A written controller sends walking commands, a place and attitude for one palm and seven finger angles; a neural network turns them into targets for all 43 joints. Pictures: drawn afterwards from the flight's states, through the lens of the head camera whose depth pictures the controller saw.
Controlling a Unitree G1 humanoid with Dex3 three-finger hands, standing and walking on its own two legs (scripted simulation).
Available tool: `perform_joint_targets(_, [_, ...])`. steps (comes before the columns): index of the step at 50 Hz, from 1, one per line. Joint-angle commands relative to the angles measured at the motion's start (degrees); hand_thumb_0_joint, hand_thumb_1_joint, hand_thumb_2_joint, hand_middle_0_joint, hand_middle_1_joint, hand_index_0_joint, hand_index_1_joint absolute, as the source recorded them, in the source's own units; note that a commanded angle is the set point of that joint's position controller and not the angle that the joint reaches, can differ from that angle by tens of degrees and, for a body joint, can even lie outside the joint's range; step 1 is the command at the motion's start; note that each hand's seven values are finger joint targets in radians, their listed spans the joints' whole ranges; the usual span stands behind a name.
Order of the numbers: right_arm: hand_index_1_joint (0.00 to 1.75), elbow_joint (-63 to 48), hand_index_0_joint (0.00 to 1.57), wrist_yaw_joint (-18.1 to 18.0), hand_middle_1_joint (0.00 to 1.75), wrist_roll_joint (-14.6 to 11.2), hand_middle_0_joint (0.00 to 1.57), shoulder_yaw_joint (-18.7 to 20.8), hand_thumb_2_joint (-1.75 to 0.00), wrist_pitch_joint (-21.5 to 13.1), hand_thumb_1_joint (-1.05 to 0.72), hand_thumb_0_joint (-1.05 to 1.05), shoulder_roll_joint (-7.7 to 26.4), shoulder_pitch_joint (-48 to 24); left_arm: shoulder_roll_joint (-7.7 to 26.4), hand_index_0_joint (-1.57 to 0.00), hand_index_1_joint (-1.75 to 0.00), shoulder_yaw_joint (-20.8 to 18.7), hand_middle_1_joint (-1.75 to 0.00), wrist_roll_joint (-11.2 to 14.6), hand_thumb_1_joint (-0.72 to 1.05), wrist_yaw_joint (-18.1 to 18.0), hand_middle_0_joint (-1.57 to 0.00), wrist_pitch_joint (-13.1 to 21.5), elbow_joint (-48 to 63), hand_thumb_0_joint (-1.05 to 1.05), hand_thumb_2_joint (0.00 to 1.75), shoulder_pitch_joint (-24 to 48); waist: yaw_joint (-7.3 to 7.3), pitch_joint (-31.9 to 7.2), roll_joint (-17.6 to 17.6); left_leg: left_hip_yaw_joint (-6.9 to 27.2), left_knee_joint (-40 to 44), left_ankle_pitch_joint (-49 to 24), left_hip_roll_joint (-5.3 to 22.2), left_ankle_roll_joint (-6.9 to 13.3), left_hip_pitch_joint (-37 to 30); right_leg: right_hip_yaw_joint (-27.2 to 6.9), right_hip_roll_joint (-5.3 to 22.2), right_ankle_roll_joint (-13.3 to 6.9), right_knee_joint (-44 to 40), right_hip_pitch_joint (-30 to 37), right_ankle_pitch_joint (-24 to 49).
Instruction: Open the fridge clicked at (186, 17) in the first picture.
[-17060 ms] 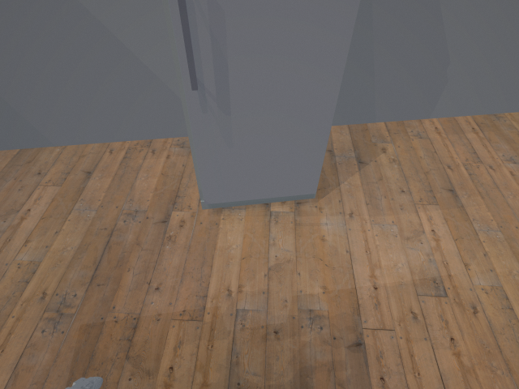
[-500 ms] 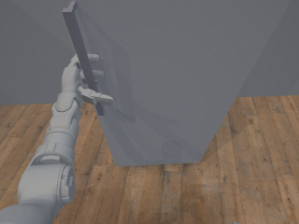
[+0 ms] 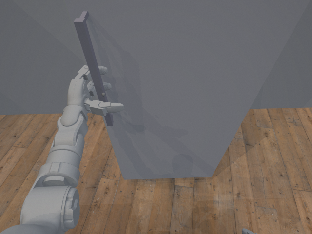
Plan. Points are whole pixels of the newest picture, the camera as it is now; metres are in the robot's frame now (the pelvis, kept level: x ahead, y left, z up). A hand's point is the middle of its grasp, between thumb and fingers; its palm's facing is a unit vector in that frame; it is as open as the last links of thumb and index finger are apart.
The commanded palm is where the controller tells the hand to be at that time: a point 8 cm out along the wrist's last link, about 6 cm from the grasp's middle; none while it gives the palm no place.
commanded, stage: grip the handle and tug to test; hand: left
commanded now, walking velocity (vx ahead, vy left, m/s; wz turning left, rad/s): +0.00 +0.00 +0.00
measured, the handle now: (100, 80) +0.49 +0.17 +0.14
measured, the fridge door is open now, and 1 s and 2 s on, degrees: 0 0 15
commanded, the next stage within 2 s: pull the door a little, standing still in 1.18 s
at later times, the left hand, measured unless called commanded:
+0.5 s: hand (105, 93) +0.44 +0.14 +0.14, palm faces +0.04 -1.00 +0.00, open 5.4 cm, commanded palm +0.41 +0.20 +0.14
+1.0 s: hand (105, 94) +0.43 +0.14 +0.14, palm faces +0.05 -1.00 +0.01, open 5.4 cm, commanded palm +0.39 +0.19 +0.14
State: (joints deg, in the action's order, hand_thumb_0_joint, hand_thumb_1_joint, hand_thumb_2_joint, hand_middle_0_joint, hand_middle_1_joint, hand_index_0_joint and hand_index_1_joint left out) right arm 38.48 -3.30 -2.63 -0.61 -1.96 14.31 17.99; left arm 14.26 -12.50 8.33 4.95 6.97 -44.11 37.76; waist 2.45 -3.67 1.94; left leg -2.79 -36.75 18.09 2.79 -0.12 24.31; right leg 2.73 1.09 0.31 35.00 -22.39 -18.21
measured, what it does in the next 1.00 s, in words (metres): stands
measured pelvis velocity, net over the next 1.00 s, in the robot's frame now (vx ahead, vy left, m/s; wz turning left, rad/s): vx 0.00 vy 0.00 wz -0.02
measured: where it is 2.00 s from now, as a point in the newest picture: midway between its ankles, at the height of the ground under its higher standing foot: outside the picture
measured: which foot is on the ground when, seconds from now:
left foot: down 0.00-1.00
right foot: down 0.00-1.00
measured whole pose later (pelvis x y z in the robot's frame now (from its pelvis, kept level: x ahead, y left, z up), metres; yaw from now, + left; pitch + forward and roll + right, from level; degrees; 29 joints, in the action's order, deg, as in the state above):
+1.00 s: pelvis +0.00 +0.00 +0.00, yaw -1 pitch +5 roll +0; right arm 37.6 -3.1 -2.6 -0.7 -1.7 14.1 17.9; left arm 14.2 -13.4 8.7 3.7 6.4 -41.2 35.0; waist 3.0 -3.7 2.0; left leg -3.8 -35.2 17.8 3.1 -0.3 22.7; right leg 1.7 0.7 0.1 34.2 -21.7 -17.9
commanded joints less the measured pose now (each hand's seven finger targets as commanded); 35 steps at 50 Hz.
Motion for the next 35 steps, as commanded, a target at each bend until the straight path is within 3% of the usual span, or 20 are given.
perform_joint_targets(1, [0.30, -6.49, 0.20, -0.56, 0.30, 0.14, 0.20, 2.63, -0.90, -1.92, -0.90, 0.00, 7.68, -0.51, 9.31, -0.36, -1.29, -0.84, -1.29, 0.57, 0.11, -0.86, -0.36, 3.63, 13.23, 0.00, 0.56, 29.60, 1.30, -16.53, -1.47, 2.05, 3.85, -13.83, -2.26, 1.53, -10.58, -0.06, -2.28, -1.28, -3.90, 3.32, 17.59])
perform_joint_targets(4, [0.30, -6.35, 0.20, -0.55, 0.30, 0.37, 0.20, 2.57, -0.90, -2.13, -0.90, 0.00, 7.46, -0.56, 9.19, -0.38, -1.31, -0.84, -1.31, 0.27, 0.25, -1.52, -0.38, 4.57, 13.69, 0.00, 0.62, 29.66, 0.93, -18.60, -0.90, 2.21, 3.55, -15.44, -2.29, 1.43, -11.79, -0.02, -2.25, -1.40, -3.33, 4.09, 18.76])
perform_joint_targets(6, [0.30, -6.15, 0.20, -0.47, 0.30, 0.34, 0.20, 2.34, -0.90, -2.13, -0.90, 0.00, 7.43, -0.72, 8.39, -0.39, -1.32, -0.09, -1.32, 0.16, 0.34, -1.43, -0.39, 4.53, 11.20, 0.00, 0.66, 29.35, 1.22, -16.81, -2.03, 2.19, 3.80, -13.69, -2.35, 1.40, -10.51, -0.01, -2.21, -1.28, -3.68, 3.58, 17.66])
perform_joint_targets(7, [0.30, -5.97, 0.20, -0.61, 0.30, 0.43, 0.20, 2.30, -0.90, -2.02, -0.90, 0.00, 7.76, -0.33, 10.14, -0.40, -1.33, -1.25, -1.33, -0.17, 0.39, -1.62, -0.40, 4.82, 10.00, 0.00, 0.68, 29.78, 1.19, -16.21, -2.77, 2.36, 3.83, -12.93, -2.42, 1.53, -9.74, -0.01, -2.14, -1.33, -3.79, 3.78, 16.65])
perform_joint_targets(11, [0.30, -6.29, 0.20, -0.39, 0.30, 0.30, 0.20, 2.37, -0.90, -2.33, -0.90, 0.00, 7.40, -0.89, 7.70, -0.42, -1.35, 0.79, -1.35, -0.11, 0.57, -1.00, -0.42, 5.83, 10.46, 0.00, 0.76, 30.58, 1.27, -17.96, -0.93, 2.19, 3.59, -13.49, -2.50, 1.44, -11.25, -0.21, -2.20, -1.45, -3.57, 3.40, 17.48])
perform_joint_targets(14, [0.30, -5.77, 0.20, -0.66, 0.30, 0.29, 0.20, 2.34, -0.90, -2.27, -0.90, 0.00, 7.78, -0.58, 10.45, -0.43, -1.37, -1.09, -1.37, 0.25, 0.71, -0.70, -0.43, 6.11, 8.99, 0.00, 0.82, 31.65, 1.52, -17.56, -2.21, 2.21, 3.61, -12.47, -2.46, 1.60, -10.22, -0.40, -2.16, -1.25, -3.83, 3.72, 17.11])
perform_joint_targets(15, [0.30, -5.88, 0.20, -0.64, 0.30, 0.34, 0.20, 2.30, -0.90, -2.39, -0.90, 0.00, 7.67, -0.47, 9.98, -0.44, -1.38, -0.68, -1.38, 0.28, 0.76, -0.56, -0.44, 6.44, 9.79, 0.00, 0.84, 32.84, 1.57, -17.61, -2.15, 2.15, 3.69, -12.46, -2.55, 1.62, -10.07, -0.36, -2.16, -1.21, -3.75, 3.86, 17.23])
perform_joint_targets(18, [0.30, -5.83, 0.20, -0.64, 0.30, 0.32, 0.20, 2.36, -0.90, -2.33, -0.90, 0.00, 7.85, -0.29, 11.72, -0.45, -1.40, -2.42, -1.40, 0.59, 0.90, -0.10, -0.45, 6.58, 8.59, 0.00, 0.90, 30.01, 0.84, -18.31, -2.55, 1.89, 3.59, -13.15, -2.58, 1.74, -9.57, -0.58, -2.13, -1.22, -3.69, 5.09, 18.38])
perform_joint_targets(20, [0.30, -5.84, 0.20, -0.60, 0.30, 0.20, 0.20, 2.38, -0.90, -2.37, -0.90, 0.00, 7.72, -0.35, 11.13, -0.45, -1.40, -1.80, -1.40, 0.64, 0.90, 0.29, -0.45, 6.72, 9.33, 0.00, 0.90, 30.57, 1.00, -18.15, -1.38, 1.75, 3.63, -13.14, -2.62, 1.68, -9.87, -0.60, -2.16, -1.29, -3.75, 4.84, 18.44])
perform_joint_targets(22, [0.30, -5.89, 0.20, -0.67, 0.30, 0.30, 0.20, 2.45, -0.90, -2.24, -0.90, 0.00, 7.95, 0.12, 12.09, -0.45, -1.40, -2.65, -1.40, 0.74, 0.90, 0.28, -0.45, 6.78, 8.85, 0.00, 0.90, 29.24, 0.63, -18.42, -2.65, 1.86, 3.66, -13.52, -2.66, 1.74, -9.12, -0.41, -2.17, -1.34, -3.64, 6.02, 18.63])
perform_joint_targets(23, [0.30, -6.07, 0.20, -0.54, 0.30, 0.17, 0.20, 2.35, -0.90, -2.30, -0.90, 0.00, 7.74, -0.28, 10.68, -0.45, -1.40, -1.64, -1.40, 0.84, 0.90, 0.39, -0.45, 6.59, 8.95, 0.00, 0.90, 29.54, 0.95, -17.62, -1.08, 1.58, 3.69, -13.16, -2.64, 1.76, -9.46, -0.60, -2.19, -1.21, -3.81, 4.81, 18.61])
perform_joint_targets(24, [0.30, -5.72, 0.20, -0.63, 0.30, 0.25, 0.20, 2.46, -0.90, -2.27, -0.90, 0.00, 7.98, 0.30, 12.21, -0.45, -1.40, -2.82, -1.40, 0.86, 0.90, 0.28, -0.45, 6.58, 8.74, 0.00, 0.90, 30.17, 0.94, -17.75, -2.65, 1.92, 3.69, -12.99, -2.58, 1.76, -9.02, -0.49, -2.24, -1.20, -3.74, 5.05, 18.29])
perform_joint_targets(27, [0.30, -5.89, 0.20, -0.67, 0.30, 0.37, 0.20, 2.69, -0.90, -2.06, -0.90, 0.00, 8.07, 0.67, 12.67, -0.45, -1.40, -3.27, -1.40, 0.56, 0.90, 0.14, -0.45, 6.50, 9.01, 0.00, 0.90, 29.37, 0.66, -18.33, -2.94, 1.68, 3.61, -13.88, -2.68, 1.86, -8.99, -0.54, -2.19, -1.18, -3.69, 5.99, 19.09])
perform_joint_targets(35, [0.30, -5.92, 0.20, -0.61, 0.30, 0.16, 0.20, 2.69, -0.90, -2.10, -0.90, 0.00, 7.88, 0.21, 11.14, -0.45, -1.40, -1.81, -1.40, 0.50, 0.90, 0.02, -0.45, 6.28, 10.08, 0.00, 0.90, 29.66, 1.02, -17.30, -1.36, 1.46, 3.96, -12.92, -2.53, 1.75, -9.64, -0.63, -2.23, -1.16, -4.11, 4.60, 18.06])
